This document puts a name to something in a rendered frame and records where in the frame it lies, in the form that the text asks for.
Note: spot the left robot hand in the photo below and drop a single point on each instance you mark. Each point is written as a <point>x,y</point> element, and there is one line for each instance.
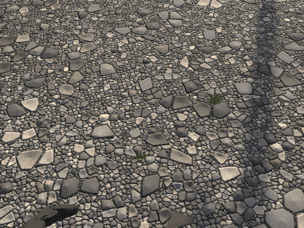
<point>50,214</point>

